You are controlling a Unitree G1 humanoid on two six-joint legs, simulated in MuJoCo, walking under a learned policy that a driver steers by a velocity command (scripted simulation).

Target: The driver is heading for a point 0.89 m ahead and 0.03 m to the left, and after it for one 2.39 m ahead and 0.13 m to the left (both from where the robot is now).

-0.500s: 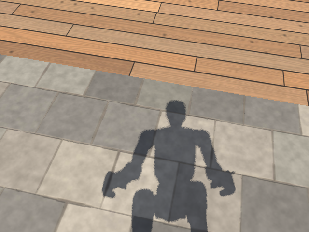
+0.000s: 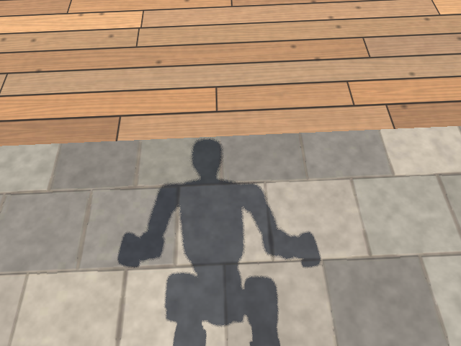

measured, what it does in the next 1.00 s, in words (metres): walks ahead: left foot, then right foot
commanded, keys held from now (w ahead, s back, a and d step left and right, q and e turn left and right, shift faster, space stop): e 0.22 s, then no key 0.20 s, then w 0.02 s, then w+q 0.56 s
